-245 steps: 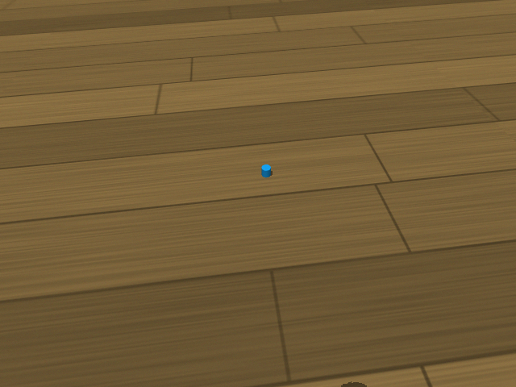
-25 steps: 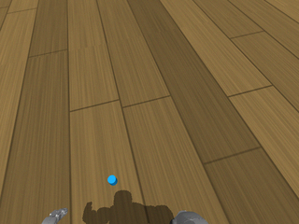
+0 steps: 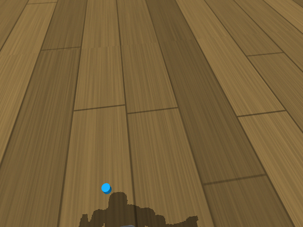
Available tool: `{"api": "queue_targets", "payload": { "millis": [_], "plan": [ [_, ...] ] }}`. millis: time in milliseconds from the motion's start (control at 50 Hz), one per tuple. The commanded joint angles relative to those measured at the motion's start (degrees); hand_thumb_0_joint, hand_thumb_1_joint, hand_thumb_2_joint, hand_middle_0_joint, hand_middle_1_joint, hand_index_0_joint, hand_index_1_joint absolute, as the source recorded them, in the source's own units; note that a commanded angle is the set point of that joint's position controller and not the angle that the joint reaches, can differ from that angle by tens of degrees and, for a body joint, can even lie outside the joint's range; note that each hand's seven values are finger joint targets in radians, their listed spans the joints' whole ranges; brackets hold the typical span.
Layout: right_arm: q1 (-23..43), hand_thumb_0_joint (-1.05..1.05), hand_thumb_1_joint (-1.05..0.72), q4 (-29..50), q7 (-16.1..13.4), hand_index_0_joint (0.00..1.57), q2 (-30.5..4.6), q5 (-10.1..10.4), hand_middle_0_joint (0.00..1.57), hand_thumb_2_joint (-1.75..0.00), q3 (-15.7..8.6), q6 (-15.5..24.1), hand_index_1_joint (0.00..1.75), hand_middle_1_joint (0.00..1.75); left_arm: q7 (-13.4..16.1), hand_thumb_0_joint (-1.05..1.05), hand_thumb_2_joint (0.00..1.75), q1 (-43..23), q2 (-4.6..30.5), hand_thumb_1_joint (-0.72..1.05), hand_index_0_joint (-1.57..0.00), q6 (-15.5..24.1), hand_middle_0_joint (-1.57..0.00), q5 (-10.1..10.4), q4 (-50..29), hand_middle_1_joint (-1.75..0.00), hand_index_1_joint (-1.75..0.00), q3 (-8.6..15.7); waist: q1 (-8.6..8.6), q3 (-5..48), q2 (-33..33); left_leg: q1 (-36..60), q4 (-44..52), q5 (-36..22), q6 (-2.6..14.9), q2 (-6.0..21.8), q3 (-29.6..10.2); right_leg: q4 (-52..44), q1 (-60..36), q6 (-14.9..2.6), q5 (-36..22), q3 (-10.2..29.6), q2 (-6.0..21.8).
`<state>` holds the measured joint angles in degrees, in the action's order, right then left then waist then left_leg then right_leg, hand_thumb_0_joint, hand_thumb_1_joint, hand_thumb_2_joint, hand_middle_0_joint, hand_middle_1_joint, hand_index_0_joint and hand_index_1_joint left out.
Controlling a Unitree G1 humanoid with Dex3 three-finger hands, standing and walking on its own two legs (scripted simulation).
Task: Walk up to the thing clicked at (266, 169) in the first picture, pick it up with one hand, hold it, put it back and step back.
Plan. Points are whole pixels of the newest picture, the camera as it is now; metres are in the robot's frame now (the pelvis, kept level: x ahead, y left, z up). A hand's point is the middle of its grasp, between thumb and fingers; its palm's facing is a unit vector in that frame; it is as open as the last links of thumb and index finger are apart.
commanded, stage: walk up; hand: left
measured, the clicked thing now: (106, 188) +0.41 +0.30 -0.73
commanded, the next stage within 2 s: stand in 1.92 s
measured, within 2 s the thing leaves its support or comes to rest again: neither
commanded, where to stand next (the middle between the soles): +0.02 +0.05 m, yaw +1 degrees
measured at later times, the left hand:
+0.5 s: hand out of the picture +0.05 +0.31 -0.12, palm faces +0.03 -0.92 -0.40, open 7.4 cm
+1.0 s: hand out of the picture +0.05 +0.32 -0.13, palm faces -0.01 -0.94 -0.35, open 7.3 cm
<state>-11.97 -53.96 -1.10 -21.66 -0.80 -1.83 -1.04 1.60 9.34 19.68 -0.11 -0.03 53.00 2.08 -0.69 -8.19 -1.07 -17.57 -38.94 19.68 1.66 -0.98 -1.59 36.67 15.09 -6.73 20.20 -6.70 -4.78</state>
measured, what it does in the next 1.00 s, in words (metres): shifts its weight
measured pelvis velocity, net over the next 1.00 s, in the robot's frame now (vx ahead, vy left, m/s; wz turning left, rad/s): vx -0.01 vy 0.06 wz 0.00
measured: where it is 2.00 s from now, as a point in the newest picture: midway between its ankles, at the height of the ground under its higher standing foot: outside the picture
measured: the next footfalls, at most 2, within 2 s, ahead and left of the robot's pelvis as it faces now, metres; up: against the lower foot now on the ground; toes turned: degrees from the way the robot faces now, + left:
none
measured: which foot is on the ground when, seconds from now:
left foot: down 0.00-1.00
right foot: down 0.00-1.00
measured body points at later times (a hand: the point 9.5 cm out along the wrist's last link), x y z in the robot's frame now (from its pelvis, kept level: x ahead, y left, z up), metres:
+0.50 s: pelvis -0.03 +0.04 +0.02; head -0.02 +0.03 +0.47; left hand +0.05 +0.36 -0.09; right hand +0.08 -0.24 -0.12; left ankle +0.02 +0.12 -0.72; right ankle +0.00 -0.05 -0.72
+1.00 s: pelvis -0.01 +0.06 +0.03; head +0.01 +0.07 +0.48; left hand +0.05 +0.37 -0.11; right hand +0.08 -0.23 -0.10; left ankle +0.02 +0.12 -0.72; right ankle +0.00 -0.05 -0.72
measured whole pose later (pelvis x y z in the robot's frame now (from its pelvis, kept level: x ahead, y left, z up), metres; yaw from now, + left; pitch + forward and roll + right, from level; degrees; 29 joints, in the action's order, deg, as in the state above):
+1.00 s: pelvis -0.01 +0.06 +0.03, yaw +0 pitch -2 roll +0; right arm -5.6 -61.8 0.9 -19.2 -0.9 -1.5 0.0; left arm 0.9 7.6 20.2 1.3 -0.2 64.1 0.1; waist -0.4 -3.8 -0.1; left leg -9.2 -18.6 7.9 5.0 -4.9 2.2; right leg 21.3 8.8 -0.7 10.8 -0.9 -0.7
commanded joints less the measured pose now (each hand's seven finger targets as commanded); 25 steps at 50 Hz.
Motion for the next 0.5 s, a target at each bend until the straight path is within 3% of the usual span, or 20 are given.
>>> {"api": "queue_targets", "payload": {
  "millis": [0, 20, 40, 60, 80, 120, 140, 160, 200, 220, 240, 280, 320, 340, 380, 480],
  "plan": [
    [-0.41, 0.00, -0.90, 3.98, -0.32, 0.20, -13.37, 0.10, 0.20, -0.90, -3.68, 2.05, 0.30, 0.30, 1.36, 0.00, 0.90, -0.49, 13.98, 0.90, -0.20, 2.58, -0.20, 0.46, -3.79, -0.30, -0.30, 3.67, 0.08, 14.47, 8.00, 9.16, 8.23, -31.45, 8.11, 11.62, -14.48, 3.42, -2.52, 9.64, -31.14, 15.35, 13.43],
    [3.17, 0.00, -0.90, 4.64, -0.04, 0.20, -13.57, 0.36, 0.20, -0.90, -3.57, 2.28, 0.30, 0.30, 1.36, 0.00, 0.90, 0.16, 12.17, 0.90, -0.20, 2.54, -0.20, 0.88, -2.35, -0.30, -0.30, 3.31, -0.70, 16.42, 10.49, 9.36, 8.88, -33.16, 12.06, 15.15, -18.64, 5.84, -2.12, 11.57, -22.04, 12.64, 9.35],
    [5.33, 0.00, -0.90, 4.83, 0.19, 0.20, -12.66, 0.68, 0.20, -0.90, -3.24, 2.12, 0.30, 0.30, 1.23, 0.00, 0.90, -0.89, 12.32, 0.90, -0.20, 2.36, -0.20, 0.67, -0.54, -0.30, -0.30, 3.47, -0.71, 15.19, 9.55, 5.97, 8.62, -33.34, 14.32, 16.63, -19.09, 4.93, -4.62, 10.98, -10.90, 12.15, 7.57],
    [6.03, 0.00, -0.90, 4.86, 0.29, 0.20, -11.51, 0.59, 0.20, -0.90, -2.83, 1.90, 0.30, 0.30, 1.01, 0.00, 0.90, -1.44, 12.51, 0.90, -0.20, 2.39, -0.20, 0.37, -0.33, -0.30, -0.30, 3.32, -0.81, 14.79, 8.26, 4.00, 9.16, -33.23, 13.23, 16.22, -16.85, 1.96, -6.30, 9.37, -5.03, 12.24, 7.17],
    [6.10, 0.00, -0.90, 4.44, 0.38, 0.20, -10.69, 0.49, 0.20, -0.90, -2.56, 1.69, 0.30, 0.30, 0.70, 0.00, 0.90, -2.14, 12.21, 0.90, -0.20, 2.43, -0.20, 0.21, -0.11, -0.30, -0.30, 3.08, -0.71, 14.41, 8.35, 2.79, 10.21, -30.29, 10.80, 14.67, -15.01, -0.81, -7.08, 7.79, -3.48, 12.61, 7.33],
    [8.75, 0.00, -0.90, 4.31, 0.57, 0.20, -11.27, 0.38, 0.20, -0.90, -2.41, 1.49, 0.30, 0.30, 0.38, 0.00, 0.90, -0.91, 12.65, 0.90, -0.20, 2.59, -0.20, -0.35, 1.00, -0.30, -0.30, 2.44, -1.66, 12.51, 7.66, 1.77, 10.22, -22.69, 6.19, 11.21, -11.50, -5.98, -7.66, 4.69, -7.98, 13.40, 8.35],
    [9.17, 0.00, -0.90, 3.94, 0.64, 0.20, -10.54, 0.69, 0.20, -0.90, -2.08, 1.47, 0.30, 0.30, 0.56, 0.00, 0.90, -0.71, 13.45, 0.90, -0.20, 3.01, -0.20, -0.81, 1.51, -0.30, -0.30, 2.39, -1.73, 12.12, 5.74, 1.00, 7.58, -21.75, 3.61, 8.74, -9.70, -10.03, -8.89, 3.24, -13.44, 17.49, 11.76],
    [9.14, 0.00, -0.90, 3.34, 0.68, 0.20, -10.38, 1.05, 0.20, -0.90, -2.14, 1.18, 0.30, 0.30, 0.63, 0.00, 0.90, -2.90, 15.34, 0.90, -0.20, 3.40, -0.20, -1.00, 1.96, -0.30, -0.30, 2.78, -0.58, 10.91, 2.02, 0.54, 4.21, -18.07, 1.57, 4.45, -7.64, -12.71, -7.19, 0.96, -17.56, 23.20, 16.12],
    [7.98, 0.00, -0.90, 1.89, 0.48, 0.20, -10.62, 1.07, 0.20, -0.90, -2.13, 0.56, 0.30, 0.30, 0.62, 0.00, 0.90, -5.10, 16.14, 0.90, -0.20, 3.66, -0.20, -0.64, 2.30, -0.30, -0.30, 2.83, 0.50, 9.09, -0.73, 2.35, 2.83, -3.06, 0.74, 2.09, -5.35, -14.78, -4.62, -2.10, -25.20, 27.34, 21.61],
    [7.28, 0.00, -0.90, 1.38, 0.62, 0.20, -10.44, 0.94, 0.20, -0.90, -1.99, 0.40, 0.30, 0.30, 0.63, 0.00, 0.90, -5.35, 15.49, 0.90, -0.20, 3.84, -0.20, -0.59, 2.42, -0.30, -0.30, 2.51, 0.67, 8.39, -1.70, 3.59, 2.98, 0.54, 0.77, 2.10, -5.40, -16.25, -2.95, -1.83, -25.49, 27.52, 22.30],
    [6.32, 0.00, -0.90, 0.66, 0.72, 0.20, -9.90, 0.83, 0.20, -0.90, -1.85, 0.38, 0.30, 0.30, 0.55, 0.00, 0.90, -6.64, 14.56, 0.90, -0.20, 3.78, -0.20, -0.55, 2.54, -0.30, -0.30, 2.11, 1.25, 7.40, -3.19, 5.21, 4.84, 0.98, 0.86, 2.59, -6.05, -17.86, -0.73, -0.29, -22.26, 26.06, 21.72],
    [7.18, 0.00, -0.90, -0.01, 1.34, 0.20, -9.71, 0.37, 0.20, -0.90, -1.78, 0.80, 0.30, 0.30, 0.24, 0.00, 0.90, -9.26, 13.55, 0.90, -0.20, 3.52, -0.20, -0.95, 2.45, -0.30, -0.30, 1.87, 1.89, 6.25, -5.26, 8.96, 11.53, -4.48, 1.35, 3.86, -6.93, -19.86, 3.00, 2.30, -10.36, 21.81, 18.12],
    [8.95, 0.00, -0.90, -0.66, 1.67, 0.20, -10.78, 0.08, 0.20, -0.90, -1.92, 1.43, 0.30, 0.30, -0.16, 0.00, 0.90, -9.31, 12.25, 0.90, -0.20, 3.42, -0.20, -0.77, 3.34, -0.30, -0.30, 1.48, 1.24, 7.60, -3.81, 12.30, 15.74, -10.51, 1.99, 6.10, -9.31, -19.86, 3.17, 4.86, -4.02, 17.75, 13.60],
    [9.29, 0.00, -0.90, -0.82, 1.77, 0.20, -10.96, -0.12, 0.20, -0.90, -1.80, 1.69, 0.30, 0.30, -0.38, 0.00, 0.90, -8.78, 11.71, 0.90, -0.20, 3.47, -0.20, -0.75, 3.51, -0.30, -0.30, 1.35, 0.95, 8.87, -2.89, 12.15, 17.14, -9.53, 2.24, 7.08, -9.98, -20.11, 1.28, 4.90, -2.42, 16.71, 12.72],
    [9.91, 0.00, -0.90, -1.73, 1.89, 0.20, -10.93, -0.29, 0.20, -0.90, -1.49, 1.90, 0.30, 0.30, -0.71, 0.00, 0.90, -7.89, 11.51, 0.90, -0.20, 3.31, -0.20, -0.76, 4.16, -0.30, -0.30, 1.30, 0.21, 7.58, -1.96, 9.25, 20.16, -1.63, 2.28, 7.49, -10.75, -21.68, -0.03, 4.75, 3.33, 16.57, 12.42],
    [10.31, 0.00, -0.90, -2.79, 1.97, 0.20, -10.83, -0.47, 0.20, -0.90, -1.44, 2.31, 0.30, 0.30, -0.85, 0.00, 0.90, -5.94, 12.23, 0.90, -0.20, 3.41, -0.20, -0.63, 5.77, -0.30, -0.30, 1.65, -0.26, 5.93, 1.51, 4.07, 24.95, 1.77, 1.79, 7.77, -11.67, -20.05, -4.85, 4.38, -2.23, 14.80, 11.20]
  ]
}}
